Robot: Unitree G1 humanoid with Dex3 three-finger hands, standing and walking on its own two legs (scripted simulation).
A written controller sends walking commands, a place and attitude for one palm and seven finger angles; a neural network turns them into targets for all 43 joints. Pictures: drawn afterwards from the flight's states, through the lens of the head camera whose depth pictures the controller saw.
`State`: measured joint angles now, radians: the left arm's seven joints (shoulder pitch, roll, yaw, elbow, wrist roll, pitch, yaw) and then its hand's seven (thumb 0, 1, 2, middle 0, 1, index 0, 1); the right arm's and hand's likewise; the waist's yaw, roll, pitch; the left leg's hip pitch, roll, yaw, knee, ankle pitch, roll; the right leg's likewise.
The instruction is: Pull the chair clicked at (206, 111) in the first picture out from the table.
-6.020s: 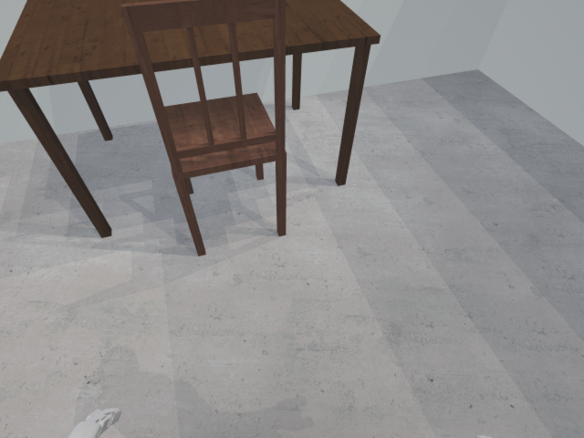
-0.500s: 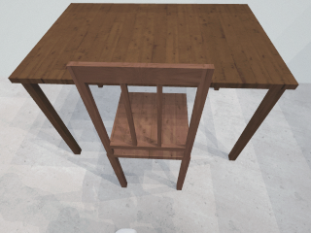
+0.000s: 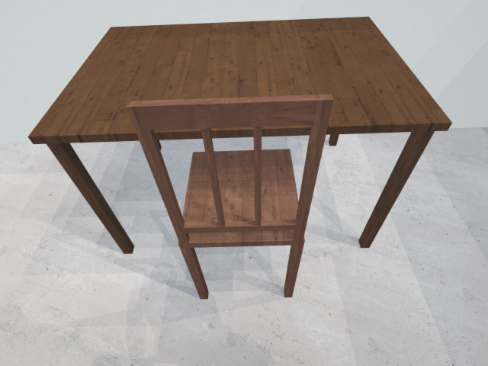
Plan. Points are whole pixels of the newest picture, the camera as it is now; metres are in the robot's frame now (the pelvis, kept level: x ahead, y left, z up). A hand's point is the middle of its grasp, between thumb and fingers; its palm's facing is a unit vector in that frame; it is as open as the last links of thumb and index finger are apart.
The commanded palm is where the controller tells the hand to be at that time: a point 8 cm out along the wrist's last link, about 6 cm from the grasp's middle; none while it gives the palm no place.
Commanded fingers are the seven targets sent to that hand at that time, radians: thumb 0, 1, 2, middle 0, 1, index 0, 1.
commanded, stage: come to a stop and stand still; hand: left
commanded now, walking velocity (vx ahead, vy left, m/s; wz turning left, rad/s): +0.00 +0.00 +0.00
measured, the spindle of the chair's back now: (215, 184) +0.52 +0.11 -0.05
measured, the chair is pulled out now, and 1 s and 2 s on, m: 0.00 0.00 0.00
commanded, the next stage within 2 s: look again from close up in 0.44 s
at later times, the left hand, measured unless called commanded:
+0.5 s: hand out of the picture -0.05 +0.12 -0.17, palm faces +0.05 -0.99 -0.15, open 7.3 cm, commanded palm none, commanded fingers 0.00 0.90 0.90 -0.20 -0.30 -0.20 -0.30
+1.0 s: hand out of the picture +0.02 +0.19 -0.18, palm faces +0.02 -0.98 -0.19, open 7.3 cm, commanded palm none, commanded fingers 0.00 0.90 0.90 -0.20 -0.30 -0.20 -0.30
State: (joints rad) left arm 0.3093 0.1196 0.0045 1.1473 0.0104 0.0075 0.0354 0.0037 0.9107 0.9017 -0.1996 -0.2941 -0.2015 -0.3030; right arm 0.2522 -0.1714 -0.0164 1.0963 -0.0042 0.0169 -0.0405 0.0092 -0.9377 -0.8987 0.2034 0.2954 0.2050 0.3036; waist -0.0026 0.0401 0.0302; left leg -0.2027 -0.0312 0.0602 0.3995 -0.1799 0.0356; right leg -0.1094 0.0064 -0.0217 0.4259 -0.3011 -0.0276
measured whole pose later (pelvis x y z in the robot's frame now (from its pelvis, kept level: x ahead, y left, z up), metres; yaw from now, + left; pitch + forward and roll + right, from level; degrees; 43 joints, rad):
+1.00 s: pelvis +0.00 +0.01 -0.01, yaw +0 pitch -1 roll +0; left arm 0.29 0.17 -0.01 1.05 0.01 -0.02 0.04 0.00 0.91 0.90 -0.20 -0.29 -0.20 -0.30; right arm 0.26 -0.17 0.02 1.07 -0.02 -0.02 -0.03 0.02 -0.93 -0.90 0.20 0.30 0.20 0.30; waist 0.00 -0.01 0.01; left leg -0.23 -0.03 0.04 0.51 -0.27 0.05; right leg -0.13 0.01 -0.02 0.48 -0.33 -0.01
